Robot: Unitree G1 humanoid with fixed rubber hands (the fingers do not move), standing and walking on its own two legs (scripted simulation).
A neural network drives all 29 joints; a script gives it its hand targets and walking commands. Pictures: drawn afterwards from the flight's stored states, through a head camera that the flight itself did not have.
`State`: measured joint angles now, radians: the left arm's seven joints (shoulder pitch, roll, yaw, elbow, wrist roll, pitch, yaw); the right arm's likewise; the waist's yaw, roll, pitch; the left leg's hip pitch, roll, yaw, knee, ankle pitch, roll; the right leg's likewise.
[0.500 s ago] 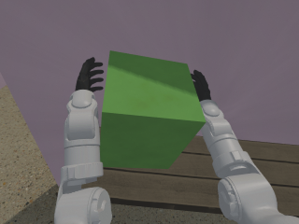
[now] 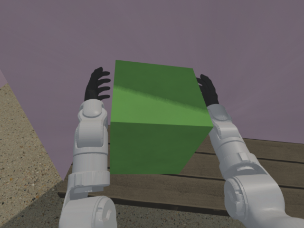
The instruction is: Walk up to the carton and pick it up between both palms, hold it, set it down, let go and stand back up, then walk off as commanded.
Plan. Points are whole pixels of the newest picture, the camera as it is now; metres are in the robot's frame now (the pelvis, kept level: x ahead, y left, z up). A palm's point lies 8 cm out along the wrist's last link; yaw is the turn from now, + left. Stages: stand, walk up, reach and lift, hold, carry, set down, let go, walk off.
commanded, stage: set down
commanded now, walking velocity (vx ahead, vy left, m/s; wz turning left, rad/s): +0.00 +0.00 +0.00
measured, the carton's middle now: (150, 122) +0.38 +0.01 +0.11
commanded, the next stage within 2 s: none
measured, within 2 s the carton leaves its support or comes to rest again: rests again in 1.72 s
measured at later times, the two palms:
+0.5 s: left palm (96, 110) +0.37 +0.15 +0.16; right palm (204, 107) +0.42 -0.15 +0.14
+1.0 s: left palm (101, 117) +0.39 +0.14 +0.12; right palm (200, 109) +0.44 -0.15 +0.11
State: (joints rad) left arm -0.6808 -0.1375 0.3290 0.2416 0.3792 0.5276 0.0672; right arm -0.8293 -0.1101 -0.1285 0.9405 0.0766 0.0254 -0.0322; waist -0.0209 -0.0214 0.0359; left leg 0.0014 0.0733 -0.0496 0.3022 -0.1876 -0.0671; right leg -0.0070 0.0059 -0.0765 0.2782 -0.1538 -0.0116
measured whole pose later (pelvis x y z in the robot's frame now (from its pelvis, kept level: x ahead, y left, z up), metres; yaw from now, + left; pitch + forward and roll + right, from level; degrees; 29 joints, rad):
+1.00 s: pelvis +0.00 -0.02 +0.00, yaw -2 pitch +5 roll +0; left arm -0.67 -0.21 0.41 0.41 0.36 0.32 0.15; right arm -0.93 -0.16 -0.23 1.17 -0.06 -0.11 0.06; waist 0.09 0.01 -0.04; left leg -0.21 0.10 -0.03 0.26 -0.14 -0.09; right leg -0.25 0.04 -0.06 0.27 -0.12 -0.04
